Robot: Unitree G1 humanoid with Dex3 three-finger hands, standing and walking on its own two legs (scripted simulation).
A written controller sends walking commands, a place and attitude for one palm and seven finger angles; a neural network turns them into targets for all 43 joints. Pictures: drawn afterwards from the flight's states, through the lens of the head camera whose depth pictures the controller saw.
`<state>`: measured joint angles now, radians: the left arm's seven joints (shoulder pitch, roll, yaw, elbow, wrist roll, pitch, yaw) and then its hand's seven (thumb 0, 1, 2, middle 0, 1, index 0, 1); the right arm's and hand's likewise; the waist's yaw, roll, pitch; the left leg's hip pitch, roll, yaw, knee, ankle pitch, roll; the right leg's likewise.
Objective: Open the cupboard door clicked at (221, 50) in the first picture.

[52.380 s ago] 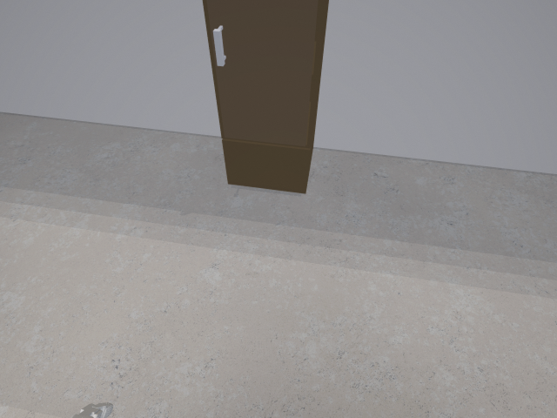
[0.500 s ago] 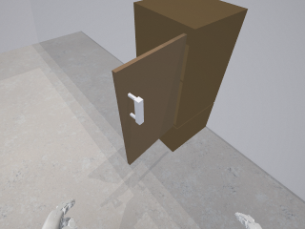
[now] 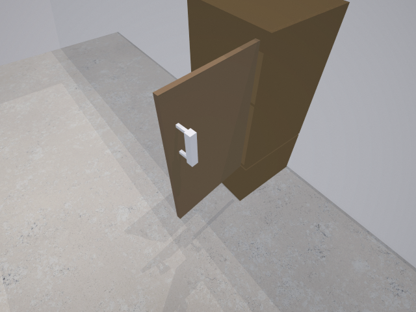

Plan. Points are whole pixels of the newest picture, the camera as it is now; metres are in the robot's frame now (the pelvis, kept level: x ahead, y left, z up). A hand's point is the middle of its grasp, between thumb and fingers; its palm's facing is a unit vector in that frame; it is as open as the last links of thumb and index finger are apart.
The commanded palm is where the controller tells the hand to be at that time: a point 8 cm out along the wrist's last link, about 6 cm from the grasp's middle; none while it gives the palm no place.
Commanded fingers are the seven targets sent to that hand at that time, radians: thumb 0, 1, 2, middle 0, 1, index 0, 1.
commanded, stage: let the arm hang, fingers relaxed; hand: left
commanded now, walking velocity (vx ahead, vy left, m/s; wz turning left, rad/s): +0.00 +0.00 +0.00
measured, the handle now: (186, 144) +0.53 +0.10 -0.03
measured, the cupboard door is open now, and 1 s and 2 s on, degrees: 97 97 97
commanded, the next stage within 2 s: look to check the result in 0.40 s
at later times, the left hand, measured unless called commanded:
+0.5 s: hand out of the picture -0.01 +0.13 -0.18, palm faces +0.04 -0.99 -0.16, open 7.3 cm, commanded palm none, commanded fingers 0.00 0.90 0.90 -0.20 -0.30 -0.20 -0.30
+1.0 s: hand out of the picture +0.01 +0.13 -0.18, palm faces +0.05 -0.98 -0.18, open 7.4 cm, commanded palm none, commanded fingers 0.00 0.90 0.90 -0.20 -0.30 -0.20 -0.30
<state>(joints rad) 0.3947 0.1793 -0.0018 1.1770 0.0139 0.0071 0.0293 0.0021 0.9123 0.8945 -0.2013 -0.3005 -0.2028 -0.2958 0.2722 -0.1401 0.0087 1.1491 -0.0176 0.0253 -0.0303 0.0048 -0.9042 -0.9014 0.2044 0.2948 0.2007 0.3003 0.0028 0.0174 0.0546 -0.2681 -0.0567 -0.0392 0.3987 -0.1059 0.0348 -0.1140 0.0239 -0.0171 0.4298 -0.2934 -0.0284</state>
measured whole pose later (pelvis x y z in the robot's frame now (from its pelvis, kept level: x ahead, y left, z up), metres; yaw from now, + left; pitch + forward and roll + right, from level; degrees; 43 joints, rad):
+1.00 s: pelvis +0.03 -0.03 +0.00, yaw +0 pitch -2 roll +1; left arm 0.33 0.13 0.01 1.13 0.01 -0.01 0.04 0.00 0.91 0.89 -0.20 -0.30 -0.20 -0.30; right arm 0.24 -0.15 0.00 1.15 -0.02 0.00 -0.05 0.00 -0.91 -0.90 0.20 0.29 0.20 0.30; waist 0.01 -0.01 0.05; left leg -0.22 -0.02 -0.05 0.44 -0.18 -0.01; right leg -0.04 0.06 -0.02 0.40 -0.33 -0.07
